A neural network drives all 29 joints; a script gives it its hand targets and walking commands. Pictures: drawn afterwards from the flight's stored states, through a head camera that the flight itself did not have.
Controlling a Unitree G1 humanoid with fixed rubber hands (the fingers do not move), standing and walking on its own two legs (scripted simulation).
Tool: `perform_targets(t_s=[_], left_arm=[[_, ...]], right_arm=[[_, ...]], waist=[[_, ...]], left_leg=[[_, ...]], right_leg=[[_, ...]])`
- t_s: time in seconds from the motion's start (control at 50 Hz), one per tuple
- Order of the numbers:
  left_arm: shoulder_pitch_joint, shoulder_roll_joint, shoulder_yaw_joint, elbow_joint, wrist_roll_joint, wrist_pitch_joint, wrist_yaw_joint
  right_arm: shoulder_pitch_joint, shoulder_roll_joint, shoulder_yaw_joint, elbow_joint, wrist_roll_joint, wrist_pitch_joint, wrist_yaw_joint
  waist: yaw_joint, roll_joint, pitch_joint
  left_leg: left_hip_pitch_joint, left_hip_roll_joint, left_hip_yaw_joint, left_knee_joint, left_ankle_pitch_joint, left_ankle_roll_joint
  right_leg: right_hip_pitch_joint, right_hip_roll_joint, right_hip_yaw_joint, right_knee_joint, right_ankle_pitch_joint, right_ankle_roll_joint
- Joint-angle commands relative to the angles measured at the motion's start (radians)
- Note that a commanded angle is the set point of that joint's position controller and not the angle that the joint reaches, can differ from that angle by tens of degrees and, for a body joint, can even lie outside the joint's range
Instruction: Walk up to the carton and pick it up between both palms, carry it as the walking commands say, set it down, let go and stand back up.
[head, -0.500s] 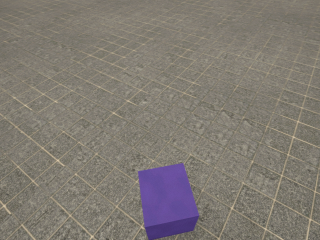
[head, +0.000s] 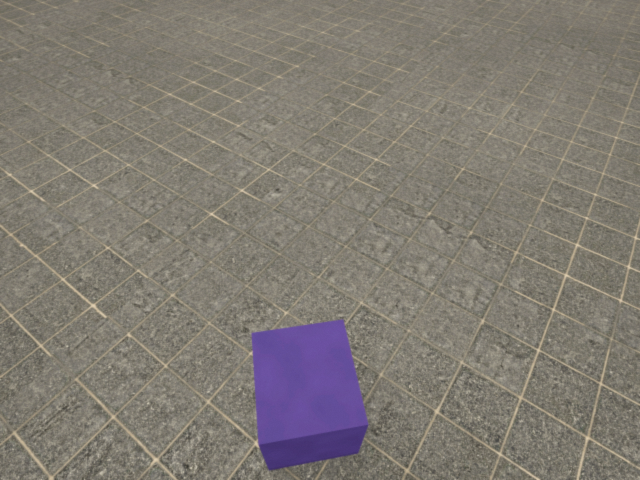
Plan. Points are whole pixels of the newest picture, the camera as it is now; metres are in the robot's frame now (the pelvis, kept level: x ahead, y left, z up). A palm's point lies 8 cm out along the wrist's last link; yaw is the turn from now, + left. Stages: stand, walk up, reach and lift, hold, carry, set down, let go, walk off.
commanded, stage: walk up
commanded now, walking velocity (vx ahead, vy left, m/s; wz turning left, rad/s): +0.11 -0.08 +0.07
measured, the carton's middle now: (306, 394) +0.47 +0.02 -0.64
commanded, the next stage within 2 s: stand in 0.58 s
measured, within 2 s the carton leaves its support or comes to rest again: neither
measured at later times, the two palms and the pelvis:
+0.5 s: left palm out of the picture +0.02 +0.18 -0.15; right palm out of the picture +0.09 -0.24 -0.14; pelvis +0.04 -0.02 +0.00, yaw +2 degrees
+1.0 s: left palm out of the picture +0.04 +0.19 -0.14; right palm out of the picture +0.03 -0.26 -0.14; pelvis +0.04 -0.03 +0.00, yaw +1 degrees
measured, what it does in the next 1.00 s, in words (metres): steps on the spot: right foot, then left foot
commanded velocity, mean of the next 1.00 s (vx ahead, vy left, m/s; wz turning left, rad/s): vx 0.02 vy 0.00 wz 0.01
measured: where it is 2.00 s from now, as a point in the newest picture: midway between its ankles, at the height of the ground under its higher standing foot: outside the picture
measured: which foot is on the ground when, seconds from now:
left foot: down 0.00-0.04, up 0.06-0.32, down 0.34-1.00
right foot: up 0.00-0.02, down 0.04-1.00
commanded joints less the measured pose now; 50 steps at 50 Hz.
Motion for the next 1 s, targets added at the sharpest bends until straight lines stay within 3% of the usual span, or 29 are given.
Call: perform_targets(t_s=[0.0,0.02,0.04,0.06,0.08,0.12,0.16,0.18,0.22,0.26,0.28,0.32,0.34,0.36,0.38,0.48,0.62,0.98], left_arm=[[0.160,-0.007,-0.010,0.023,-0.002,-0.023,0.010],[0.196,0.048,0.002,0.035,0.009,-0.038,0.018],[0.195,0.144,0.013,0.018,0.017,-0.052,0.024],[0.155,0.171,0.014,0.016,0.015,-0.054,0.024],[0.108,0.134,0.008,0.015,0.013,-0.057,0.027],[0.028,0.069,-0.014,0.001,0.002,-0.066,0.031],[0.054,0.038,-0.023,0.015,0.002,-0.080,0.028],[0.068,0.024,-0.025,0.022,0.003,-0.085,0.027],[0.069,0.009,-0.021,0.046,-0.001,-0.085,0.032],[0.091,0.016,-0.011,0.074,0.000,-0.079,0.032],[0.094,0.016,-0.007,0.084,-0.001,-0.075,0.032],[0.100,0.009,-0.002,0.097,-0.008,-0.065,0.030],[0.119,-0.016,-0.011,0.099,-0.007,-0.065,0.031],[0.144,-0.056,-0.029,0.103,-0.013,-0.061,0.033],[0.135,-0.065,-0.033,0.105,-0.016,-0.057,0.037],[0.134,-0.035,-0.031,0.109,-0.016,-0.051,0.037],[0.122,-0.026,-0.037,0.101,-0.014,-0.049,0.039],[0.114,0.007,-0.039,0.076,-0.017,-0.058,0.037]], right_arm=[[0.008,-0.109,-0.008,-0.025,-0.002,0.000,0.026],[0.027,-0.059,0.006,-0.034,-0.001,-0.006,0.030],[0.029,0.012,0.025,-0.066,0.003,-0.012,0.030],[-0.032,-0.033,0.012,-0.074,0.006,0.000,0.026],[-0.033,-0.047,0.002,-0.065,0.004,0.005,0.034],[0.026,-0.049,-0.007,-0.030,0.005,0.001,0.051],[0.049,-0.023,0.002,-0.016,0.007,-0.005,0.054],[0.030,-0.010,0.009,-0.021,0.012,-0.006,0.053],[-0.010,-0.001,0.019,-0.030,0.025,-0.001,0.038],[-0.017,-0.005,0.025,-0.034,0.035,0.001,0.023],[-0.010,-0.004,0.024,-0.033,0.038,-0.001,0.018],[0.028,-0.023,0.018,-0.019,0.039,-0.015,0.013],[0.039,-0.071,0.004,-0.020,0.032,-0.025,0.010],[0.013,-0.085,0.000,-0.021,0.040,-0.030,0.013],[0.007,-0.067,0.002,-0.019,0.040,-0.033,0.016],[-0.001,-0.026,0.015,-0.017,0.039,-0.036,0.007],[0.013,-0.029,0.019,-0.019,0.034,-0.036,0.010],[0.070,-0.036,0.027,-0.017,0.029,-0.033,0.012]], waist=[[0.056,0.167,-0.052],[0.071,0.002,-0.038],[0.088,-0.220,-0.011],[0.115,-0.250,0.007],[0.081,-0.222,0.064],[0.027,-0.167,0.091],[0.027,-0.162,0.046],[0.032,-0.171,0.039],[0.033,-0.176,0.048],[0.044,-0.190,0.021],[0.040,-0.177,0.006],[0.026,-0.129,-0.010],[0.034,-0.064,-0.026],[0.048,0.054,-0.014],[0.046,0.089,-0.005],[0.055,0.062,0.005],[0.052,0.012,0.034],[0.046,-0.002,0.040]], left_leg=[[-0.136,0.047,-0.057,-0.098,-0.251,0.103],[-0.195,-0.009,-0.026,0.050,-0.224,0.068],[-0.295,-0.086,0.028,0.244,-0.294,0.027],[-0.274,-0.068,0.003,0.391,-0.338,0.023],[-0.273,-0.046,-0.041,0.452,-0.276,0.032],[-0.237,-0.050,-0.033,0.479,-0.138,0.026],[-0.184,-0.065,-0.006,0.441,-0.119,0.023],[-0.155,-0.071,0.003,0.389,-0.122,0.027],[-0.095,-0.079,0.009,0.256,-0.173,0.031],[-0.041,-0.084,0.037,0.178,-0.188,0.035],[0.013,-0.081,0.048,0.110,-0.118,0.039],[0.168,-0.031,0.047,-0.090,0.120,0.048],[0.259,0.049,-0.013,-0.075,0.275,0.058],[0.247,0.086,-0.044,-0.043,0.389,0.085],[0.199,0.088,-0.063,-0.063,0.353,0.101],[0.180,0.047,-0.033,-0.101,0.287,0.095],[0.163,0.036,-0.026,-0.112,0.183,0.086],[0.163,0.026,0.005,-0.088,0.186,0.065]], right_leg=[[0.263,0.023,-0.097,-0.272,0.097,0.001],[0.291,-0.116,0.058,-0.389,0.036,-0.006],[0.234,-0.343,0.335,-0.518,-0.116,-0.050],[0.118,-0.408,0.421,-0.592,-0.279,-0.119],[0.076,-0.371,0.387,-0.595,-0.301,-0.119],[0.074,-0.268,0.215,-0.516,-0.096,-0.097],[0.115,-0.221,0.109,-0.475,0.077,-0.102],[0.120,-0.204,0.091,-0.472,0.094,-0.105],[0.161,-0.188,0.069,-0.402,0.450,-0.130],[0.196,-0.209,0.074,-0.349,0.617,-0.154],[0.188,-0.209,0.072,-0.329,0.628,-0.147],[0.128,-0.169,0.058,-0.311,0.463,-0.096],[0.057,-0.125,0.040,-0.299,0.325,-0.069],[0.036,-0.063,0.010,-0.329,0.220,-0.034],[0.084,-0.059,-0.008,-0.325,0.172,-0.024],[0.167,-0.078,0.002,-0.333,0.246,-0.036],[0.172,-0.082,0.004,-0.337,0.206,-0.029],[0.162,-0.088,0.019,-0.338,0.251,-0.041]])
